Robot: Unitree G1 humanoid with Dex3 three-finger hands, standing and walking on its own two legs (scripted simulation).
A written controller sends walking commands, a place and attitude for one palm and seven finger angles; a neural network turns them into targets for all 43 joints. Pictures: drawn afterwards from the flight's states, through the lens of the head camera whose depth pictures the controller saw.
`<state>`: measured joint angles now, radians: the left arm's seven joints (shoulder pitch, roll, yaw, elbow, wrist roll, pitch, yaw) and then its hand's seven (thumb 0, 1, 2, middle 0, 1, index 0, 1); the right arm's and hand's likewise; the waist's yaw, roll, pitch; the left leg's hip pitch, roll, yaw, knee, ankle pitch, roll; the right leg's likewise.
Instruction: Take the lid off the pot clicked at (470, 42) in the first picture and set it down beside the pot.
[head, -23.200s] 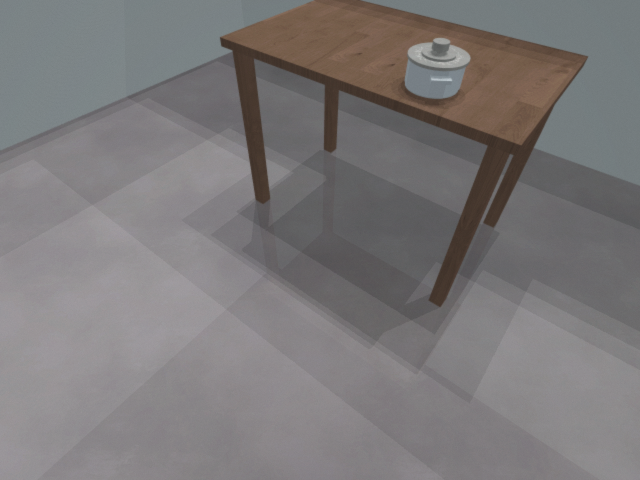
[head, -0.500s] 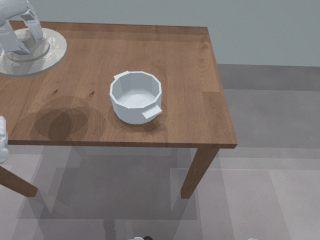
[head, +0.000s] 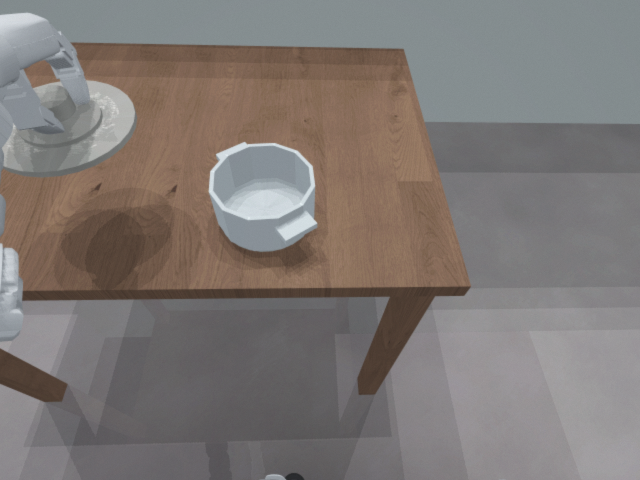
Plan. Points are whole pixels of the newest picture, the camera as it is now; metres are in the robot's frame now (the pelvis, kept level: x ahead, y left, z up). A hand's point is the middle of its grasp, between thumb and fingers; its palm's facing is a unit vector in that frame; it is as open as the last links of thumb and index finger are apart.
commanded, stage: lower the lid onto the table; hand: left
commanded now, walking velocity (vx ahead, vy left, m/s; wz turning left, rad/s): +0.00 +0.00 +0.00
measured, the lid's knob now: (51, 104) +0.50 +0.30 +0.18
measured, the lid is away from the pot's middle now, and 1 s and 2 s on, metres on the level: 0.23 0.24 0.23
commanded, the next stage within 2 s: none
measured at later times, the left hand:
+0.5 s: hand (55, 129) +0.47 +0.29 +0.17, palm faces -0.37 -0.10 -0.92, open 7.3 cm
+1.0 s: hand (59, 157) +0.46 +0.31 +0.14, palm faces -0.41 -0.11 -0.91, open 7.3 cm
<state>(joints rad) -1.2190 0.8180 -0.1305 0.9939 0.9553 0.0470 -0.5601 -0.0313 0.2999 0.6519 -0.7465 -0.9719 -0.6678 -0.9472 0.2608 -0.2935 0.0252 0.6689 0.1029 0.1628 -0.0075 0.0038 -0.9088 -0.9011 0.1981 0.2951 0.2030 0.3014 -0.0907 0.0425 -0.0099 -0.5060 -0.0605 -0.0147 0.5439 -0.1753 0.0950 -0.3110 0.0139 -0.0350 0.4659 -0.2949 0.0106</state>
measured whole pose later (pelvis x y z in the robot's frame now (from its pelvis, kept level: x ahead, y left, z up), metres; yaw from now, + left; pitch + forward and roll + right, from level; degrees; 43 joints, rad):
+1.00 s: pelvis +0.00 -0.01 -0.01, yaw -1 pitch +10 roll -3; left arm -1.10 0.84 -0.10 1.06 0.95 -0.04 -0.49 -0.03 0.30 0.65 -0.75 -0.97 -0.66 -0.95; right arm 0.27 -0.30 0.03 0.67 0.11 0.18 -0.05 0.00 -0.91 -0.90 0.20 0.30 0.20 0.30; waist -0.11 0.03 -0.03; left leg -0.59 -0.04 -0.02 0.64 -0.23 0.08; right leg -0.39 0.04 -0.03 0.55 -0.34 0.00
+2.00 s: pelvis -0.01 +0.00 -0.02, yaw -2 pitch +13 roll -5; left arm -1.04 0.82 -0.07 1.13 0.98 -0.12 -0.41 -0.03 0.31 0.65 -0.74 -0.97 -0.66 -0.94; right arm 0.33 -0.29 0.02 0.69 0.10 0.17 -0.08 0.00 -0.91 -0.90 0.20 0.30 0.21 0.30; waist -0.11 0.04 -0.06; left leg -0.72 -0.03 0.00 0.75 -0.26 0.09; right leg -0.52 0.05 -0.02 0.65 -0.37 0.01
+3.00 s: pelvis -0.01 -0.01 -0.03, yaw -2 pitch +14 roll -4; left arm -0.96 0.83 -0.04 1.08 0.98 -0.13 -0.34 0.00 0.19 0.76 -0.57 -0.88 -0.54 -0.88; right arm 0.31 -0.30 0.02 0.67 0.10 0.20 -0.09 0.00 -0.91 -0.90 0.20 0.30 0.21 0.30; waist -0.11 0.03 -0.07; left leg -0.74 -0.02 -0.01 0.78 -0.28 0.08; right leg -0.55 0.06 -0.03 0.70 -0.39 0.00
